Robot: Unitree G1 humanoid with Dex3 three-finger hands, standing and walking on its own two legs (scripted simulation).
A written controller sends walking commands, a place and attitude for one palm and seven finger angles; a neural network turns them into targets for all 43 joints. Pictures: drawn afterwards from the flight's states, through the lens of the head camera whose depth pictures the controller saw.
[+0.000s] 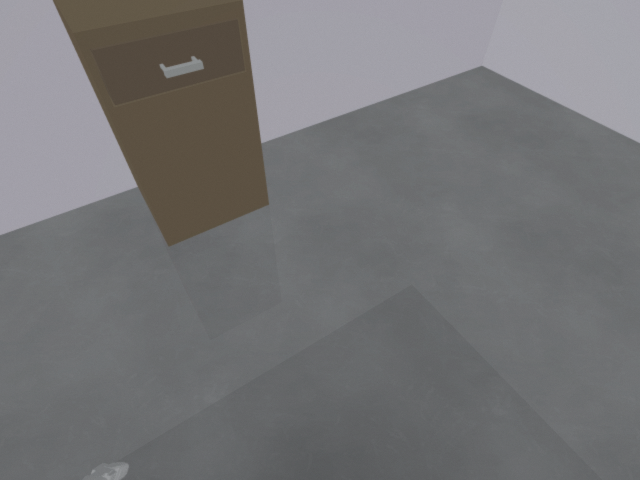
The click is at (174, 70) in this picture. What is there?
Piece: drawer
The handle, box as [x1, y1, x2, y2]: [159, 56, 203, 77]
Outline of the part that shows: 203,68 202,62 194,56 191,57 192,60 190,62 169,67 165,67 162,64 159,64 166,77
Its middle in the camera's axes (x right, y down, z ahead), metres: -0.42 -0.52 +1.15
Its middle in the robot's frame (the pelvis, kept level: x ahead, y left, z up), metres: +1.19 +0.48 -0.05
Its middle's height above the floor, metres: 0.72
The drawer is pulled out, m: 0.00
